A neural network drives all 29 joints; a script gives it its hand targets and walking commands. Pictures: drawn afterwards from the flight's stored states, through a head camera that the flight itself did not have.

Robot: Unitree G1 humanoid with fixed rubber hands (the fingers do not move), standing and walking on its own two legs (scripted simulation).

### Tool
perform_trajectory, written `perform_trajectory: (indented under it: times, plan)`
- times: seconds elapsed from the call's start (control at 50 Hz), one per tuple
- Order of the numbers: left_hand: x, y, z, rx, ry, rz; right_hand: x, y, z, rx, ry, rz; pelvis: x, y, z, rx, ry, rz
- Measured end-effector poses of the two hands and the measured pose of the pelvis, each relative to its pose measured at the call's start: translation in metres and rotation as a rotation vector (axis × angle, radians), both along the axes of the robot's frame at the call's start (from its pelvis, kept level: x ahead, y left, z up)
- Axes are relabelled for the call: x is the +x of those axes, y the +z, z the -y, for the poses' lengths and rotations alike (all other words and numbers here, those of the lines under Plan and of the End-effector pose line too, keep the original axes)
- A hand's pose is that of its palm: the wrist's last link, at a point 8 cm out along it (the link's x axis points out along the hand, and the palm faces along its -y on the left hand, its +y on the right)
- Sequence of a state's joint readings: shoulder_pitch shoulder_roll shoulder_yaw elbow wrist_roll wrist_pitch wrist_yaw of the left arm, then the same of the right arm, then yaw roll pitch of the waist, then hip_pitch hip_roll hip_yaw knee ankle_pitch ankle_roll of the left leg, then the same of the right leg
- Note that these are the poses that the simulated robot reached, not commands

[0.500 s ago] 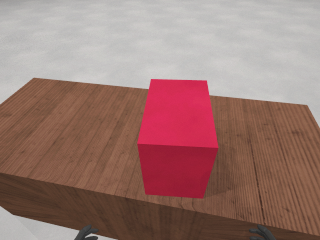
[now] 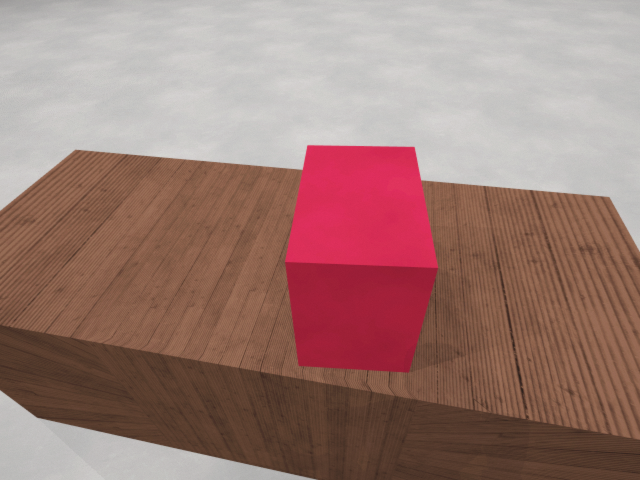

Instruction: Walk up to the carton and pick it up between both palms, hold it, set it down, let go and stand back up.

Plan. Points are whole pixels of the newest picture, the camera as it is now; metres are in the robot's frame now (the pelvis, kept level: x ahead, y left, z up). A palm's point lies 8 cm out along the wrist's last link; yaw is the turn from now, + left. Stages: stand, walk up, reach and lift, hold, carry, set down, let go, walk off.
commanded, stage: stand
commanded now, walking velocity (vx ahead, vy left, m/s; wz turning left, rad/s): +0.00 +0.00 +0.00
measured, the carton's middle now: (356, 255) +0.50 -0.03 -0.03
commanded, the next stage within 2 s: none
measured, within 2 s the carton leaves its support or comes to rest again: neither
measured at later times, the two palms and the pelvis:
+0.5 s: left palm out of the picture +0.04 +0.22 -0.12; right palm out of the picture +0.03 -0.26 -0.16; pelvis -0.01 -0.01 -0.01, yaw -8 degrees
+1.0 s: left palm out of the picture +0.06 +0.18 -0.13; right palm out of the picture -0.06 -0.25 -0.14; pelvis -0.01 -0.03 +0.00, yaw -12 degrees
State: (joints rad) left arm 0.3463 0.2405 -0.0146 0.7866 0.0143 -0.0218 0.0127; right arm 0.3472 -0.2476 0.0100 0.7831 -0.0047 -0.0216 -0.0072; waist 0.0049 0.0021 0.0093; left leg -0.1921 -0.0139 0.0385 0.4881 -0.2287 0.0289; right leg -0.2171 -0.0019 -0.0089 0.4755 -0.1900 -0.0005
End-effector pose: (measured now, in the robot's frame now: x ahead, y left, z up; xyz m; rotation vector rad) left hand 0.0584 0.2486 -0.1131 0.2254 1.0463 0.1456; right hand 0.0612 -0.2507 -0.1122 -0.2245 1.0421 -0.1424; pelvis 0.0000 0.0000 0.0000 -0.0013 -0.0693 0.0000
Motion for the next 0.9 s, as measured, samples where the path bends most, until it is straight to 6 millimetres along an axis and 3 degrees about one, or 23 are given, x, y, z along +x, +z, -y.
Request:
perform_trajectory:
  times: [0.22, 0.34, 0.5, 0.62, 0.74, 0.82, 0.9]
  plan:
    - [-0.035, -0.007, -0.008, 0.008, 0.019, -0.078, -0.028, -0.007, -0.001, -0.002, -0.026, -0.049, -0.011, -0.002, -0.006, 0.005, -0.008, -0.009]
    - [-0.044, -0.011, -0.001, 0.017, -0.028, -0.178, -0.033, -0.019, 0.006, 0.004, -0.101, -0.074, -0.015, -0.007, -0.005, 0.032, -0.073, -0.049]
    - [-0.023, -0.005, 0.028, 0.060, -0.059, -0.159, -0.034, -0.046, 0.014, 0.086, -0.176, -0.079, -0.015, -0.013, 0.014, 0.042, -0.138, -0.064]
    - [0.005, -0.002, 0.059, 0.011, -0.112, -0.119, -0.052, -0.035, 0.011, 0.123, -0.225, -0.134, -0.011, 0.000, 0.027, 0.025, -0.180, -0.068]
    - [0.030, -0.016, 0.074, -0.040, -0.145, -0.099, -0.079, -0.030, 0.015, 0.076, -0.281, -0.195, -0.010, -0.001, 0.032, -0.006, -0.190, -0.058]
    - [0.035, -0.019, 0.079, -0.062, -0.150, -0.102, -0.099, -0.024, 0.015, 0.060, -0.303, -0.242, -0.009, 0.002, 0.035, 0.004, -0.198, -0.045]
    - [0.028, -0.020, 0.076, -0.054, -0.151, -0.134, -0.113, -0.026, 0.010, 0.068, -0.313, -0.283, -0.010, 0.004, 0.035, 0.006, -0.203, -0.039]
